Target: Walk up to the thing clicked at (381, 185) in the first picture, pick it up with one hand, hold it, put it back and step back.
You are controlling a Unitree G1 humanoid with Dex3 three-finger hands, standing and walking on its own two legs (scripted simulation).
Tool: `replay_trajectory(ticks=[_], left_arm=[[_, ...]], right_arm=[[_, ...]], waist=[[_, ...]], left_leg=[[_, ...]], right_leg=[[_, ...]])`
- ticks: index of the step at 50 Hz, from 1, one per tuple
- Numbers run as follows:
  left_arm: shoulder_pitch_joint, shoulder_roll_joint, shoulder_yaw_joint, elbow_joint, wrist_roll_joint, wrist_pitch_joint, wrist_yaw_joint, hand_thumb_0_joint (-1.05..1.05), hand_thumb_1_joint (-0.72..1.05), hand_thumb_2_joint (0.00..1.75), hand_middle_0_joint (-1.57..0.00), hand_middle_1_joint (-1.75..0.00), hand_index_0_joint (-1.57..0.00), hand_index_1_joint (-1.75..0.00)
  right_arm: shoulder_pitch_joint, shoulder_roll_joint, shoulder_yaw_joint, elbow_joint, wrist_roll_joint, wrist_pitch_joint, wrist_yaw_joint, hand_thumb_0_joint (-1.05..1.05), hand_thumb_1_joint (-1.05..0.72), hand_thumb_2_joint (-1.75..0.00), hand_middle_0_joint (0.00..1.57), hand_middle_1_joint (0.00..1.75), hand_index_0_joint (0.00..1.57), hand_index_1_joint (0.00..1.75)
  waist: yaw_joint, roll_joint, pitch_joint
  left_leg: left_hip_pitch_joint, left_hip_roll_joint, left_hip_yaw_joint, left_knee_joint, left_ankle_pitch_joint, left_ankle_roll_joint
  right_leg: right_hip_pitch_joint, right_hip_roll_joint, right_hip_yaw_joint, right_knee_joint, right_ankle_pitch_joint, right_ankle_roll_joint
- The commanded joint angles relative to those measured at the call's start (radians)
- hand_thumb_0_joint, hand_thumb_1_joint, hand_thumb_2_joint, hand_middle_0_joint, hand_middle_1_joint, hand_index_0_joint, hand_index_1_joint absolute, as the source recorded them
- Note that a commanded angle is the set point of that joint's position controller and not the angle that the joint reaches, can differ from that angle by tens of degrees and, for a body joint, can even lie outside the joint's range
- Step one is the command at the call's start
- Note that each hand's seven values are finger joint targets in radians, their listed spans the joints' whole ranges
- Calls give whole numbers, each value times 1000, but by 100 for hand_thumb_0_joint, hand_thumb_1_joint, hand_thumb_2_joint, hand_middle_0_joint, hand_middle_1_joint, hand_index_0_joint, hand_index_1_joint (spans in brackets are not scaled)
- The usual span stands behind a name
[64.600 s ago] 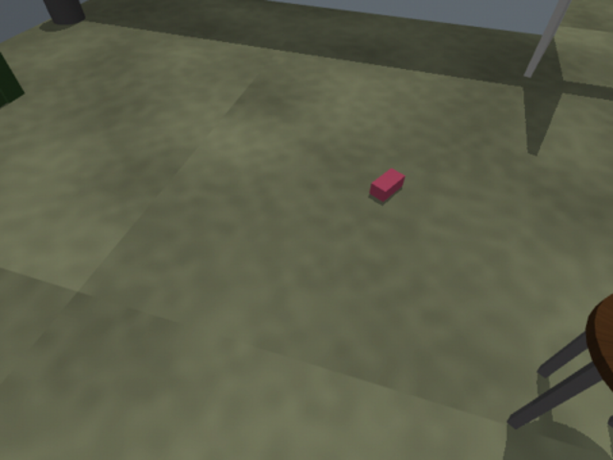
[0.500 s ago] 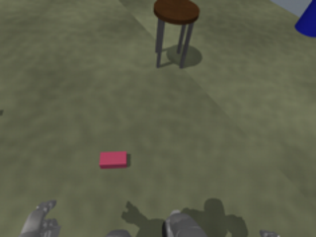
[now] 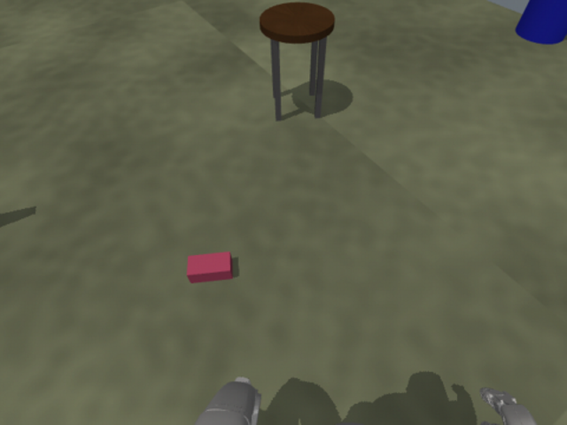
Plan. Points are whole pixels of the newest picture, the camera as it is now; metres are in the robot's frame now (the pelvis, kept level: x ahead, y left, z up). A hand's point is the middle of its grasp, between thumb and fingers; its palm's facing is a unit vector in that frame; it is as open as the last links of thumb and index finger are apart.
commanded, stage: step back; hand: left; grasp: from above
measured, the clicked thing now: (210, 267) +0.72 +0.33 -0.72
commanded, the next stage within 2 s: stand in 1.72 s
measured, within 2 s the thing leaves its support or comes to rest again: neither
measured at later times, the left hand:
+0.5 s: hand out of the picture -0.06 +0.24 -0.14, palm faces +0.11 -0.93 -0.35, open 7.4 cm
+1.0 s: hand out of the picture -0.22 +0.23 -0.14, palm faces +0.11 -0.90 -0.41, open 7.4 cm
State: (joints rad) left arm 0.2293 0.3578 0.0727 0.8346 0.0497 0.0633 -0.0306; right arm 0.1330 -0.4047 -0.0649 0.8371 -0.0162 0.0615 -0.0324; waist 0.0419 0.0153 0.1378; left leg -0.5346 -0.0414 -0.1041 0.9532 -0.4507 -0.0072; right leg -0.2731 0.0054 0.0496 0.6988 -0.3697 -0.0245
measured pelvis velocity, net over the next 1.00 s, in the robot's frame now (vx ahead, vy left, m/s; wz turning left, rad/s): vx -0.23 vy -0.05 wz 0.11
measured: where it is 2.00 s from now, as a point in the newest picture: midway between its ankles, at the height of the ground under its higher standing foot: outside the picture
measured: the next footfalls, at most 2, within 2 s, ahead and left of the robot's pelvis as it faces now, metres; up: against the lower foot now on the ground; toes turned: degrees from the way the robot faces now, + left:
left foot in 0.26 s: -0.07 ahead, +0.11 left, +0.00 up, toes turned +5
right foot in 0.58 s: -0.13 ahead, -0.16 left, +0.00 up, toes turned +6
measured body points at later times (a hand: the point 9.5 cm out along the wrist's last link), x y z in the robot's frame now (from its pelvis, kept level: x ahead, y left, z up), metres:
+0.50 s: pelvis -0.15 -0.04 +0.01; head -0.10 -0.01 +0.45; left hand -0.07 +0.28 -0.12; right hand -0.02 -0.34 -0.10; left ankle -0.11 +0.10 -0.72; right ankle -0.18 -0.18 -0.65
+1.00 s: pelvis -0.23 -0.05 +0.01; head -0.22 -0.05 +0.46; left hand -0.22 +0.28 -0.11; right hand -0.13 -0.35 -0.12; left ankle -0.22 +0.07 -0.72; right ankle -0.23 -0.18 -0.70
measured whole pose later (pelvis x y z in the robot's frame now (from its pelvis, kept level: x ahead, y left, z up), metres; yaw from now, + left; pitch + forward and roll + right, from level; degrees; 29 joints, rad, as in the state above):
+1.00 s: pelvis -0.23 -0.05 +0.01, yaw +6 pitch -3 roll +1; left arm 0.24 0.40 0.06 0.98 0.03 0.00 0.00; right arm 0.20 -0.35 -0.06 0.97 -0.04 0.01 0.03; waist 0.02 -0.02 0.08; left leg -0.27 -0.03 -0.03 0.58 -0.28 0.02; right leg -0.31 -0.03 0.03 0.80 -0.52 -0.02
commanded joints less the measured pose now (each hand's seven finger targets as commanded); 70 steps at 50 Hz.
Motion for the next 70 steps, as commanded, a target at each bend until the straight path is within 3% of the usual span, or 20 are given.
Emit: replay_trajectory(ticks=[1,9,13,15,16,21,28,30,31,32,36,40,44,47,48,56,58,60,64,70], left_arm=[[-220,249,81,-147,-4,-34,38,0,90,90,-20,-30,-20,-30],[-53,228,81,-150,-2,-24,66,0,90,90,-20,-30,-20,-30],[-86,222,53,-174,-22,-1,51,0,90,90,-20,-30,-20,-30],[-144,197,47,-195,-36,-3,47,0,90,90,-20,-30,-20,-30],[-206,233,66,-195,-25,-2,56,0,90,90,-20,-30,-20,-30],[-60,215,67,-102,-38,6,41,0,90,90,-20,-30,-20,-30],[27,166,40,-9,-27,-80,49,0,90,90,-20,-30,-20,-30],[49,252,61,29,-2,-104,60,0,90,90,-20,-30,-20,-30],[25,324,79,18,5,-107,60,0,90,90,-20,-30,-20,-30],[-46,422,94,-15,9,-103,64,0,90,90,-20,-30,-20,-30],[-114,269,59,2,-10,-118,65,0,90,90,-20,-30,-20,-30],[5,300,64,40,-8,-123,57,0,90,90,-20,-30,-20,-30],[-66,272,39,22,-14,-99,45,0,90,90,-20,-30,-20,-30],[-88,227,21,34,-35,-98,50,0,90,90,-20,-30,-20,-30],[-84,280,36,41,-26,-102,48,0,90,90,-20,-30,-20,-30],[65,202,35,125,-19,-129,43,0,90,90,-20,-30,-20,-30],[145,316,75,140,6,-137,57,0,90,90,-20,-30,-20,-30],[-38,379,89,73,0,-135,57,0,90,90,-20,-30,-20,-30],[-48,277,60,73,-15,-151,54,0,90,90,-20,-30,-20,-30],[-97,272,38,63,-30,-129,47,0,90,90,-20,-30,-20,-30]], right_arm=[[106,-193,-44,-28,14,-32,-7,0,-90,-90,20,30,20,30],[109,-144,-18,-58,-8,-70,-14,0,-90,-90,20,30,20,30],[207,-179,-44,-3,-15,-66,-6,0,-90,-90,20,30,20,30],[139,-345,-76,-34,-24,-57,2,0,-90,-90,20,30,20,30],[99,-383,-83,-57,-35,-60,-1,0,-90,-90,20,30,20,30],[-6,-229,-40,-80,-26,-64,-13,0,-90,-90,20,30,20,30],[33,-230,-49,-44,-23,-32,11,0,-90,-90,20,30,20,30],[37,-148,-20,-50,-10,-26,19,0,-90,-90,20,30,20,30],[36,-106,-6,-66,-11,-30,21,0,-90,-90,20,30,20,30],[-45,-167,-31,-72,-16,-28,7,0,-90,-90,20,30,20,30],[-21,-164,-29,-4,3,-44,26,0,-90,-90,20,30,20,30],[-62,-145,-24,-10,-16,-59,38,0,-90,-90,20,30,20,30],[49,-156,-52,62,-18,-79,47,0,-90,-90,20,30,20,30],[104,-299,-83,66,-24,-87,45,0,-90,-90,20,30,20,30],[73,-313,-89,60,-23,-85,48,0,-90,-90,20,30,20,30],[-37,-166,-43,42,-8,-64,54,0,-90,-90,20,30,20,30],[-18,-75,-16,13,-2,-65,48,0,-90,-90,20,30,20,30],[32,-185,-47,50,-20,-65,34,0,-90,-90,20,30,20,30],[71,-164,-45,91,-14,-77,46,0,-90,-90,20,30,20,30],[58,-121,-30,98,-10,-87,49,0,-90,-90,20,30,20,30]], waist=[[-87,-167,2],[13,-232,-203],[-34,-94,-241],[-45,231,-200],[-91,257,-159],[5,71,-140],[-34,190,-241],[-26,5,-219],[-30,-175,-173],[23,-230,-129],[-41,-126,-38],[21,-185,-59],[-45,-152,-98],[-90,145,-132],[-79,122,-82],[18,120,-130],[62,-165,-136],[9,-93,-9],[-10,-80,-25],[-27,-192,-89]], left_leg=[[54,-94,-57,280,40,-4],[47,27,45,-223,-70,-14],[326,37,62,-555,327,32],[316,386,-365,-602,440,242],[159,474,-475,-639,461,346],[203,272,-102,-513,594,221],[397,222,-42,-340,301,179],[119,122,12,-153,157,97],[-92,16,20,-111,-75,39],[42,59,-71,-20,-141,10],[56,16,-29,-19,36,11],[76,34,26,-206,-17,3],[396,1,101,-524,82,20],[413,358,-472,-738,-370,223],[274,384,-487,-771,-420,260],[149,162,-75,-499,-64,108],[-119,-35,12,-132,-92,25],[-84,65,-52,12,-74,18],[-12,68,-49,-44,50,6],[241,61,135,-358,182,0]], right_leg=[[-227,-184,151,-391,-40,-109],[292,-283,156,-154,583,-181],[95,-180,71,-17,390,-72],[-179,36,-82,216,-157,9],[-137,21,51,424,-297,22],[-173,96,102,596,-132,11],[49,22,-57,-368,32,29],[234,-62,166,-366,112,-10],[234,-229,416,-381,13,-65],[-63,-409,577,-398,-38,-220],[1,-216,213,-299,234,-127],[96,-220,226,-299,149,-123],[-76,-195,149,-231,-52,-94],[-281,-12,-69,161,-227,-3],[-206,-34,-15,223,-237,-3],[185,19,-107,-297,72,-4],[344,-240,367,-456,-188,-76],[70,-451,539,-543,-494,-217],[111,-279,210,-430,3,-145],[49,-223,-3,-250,471,-109]])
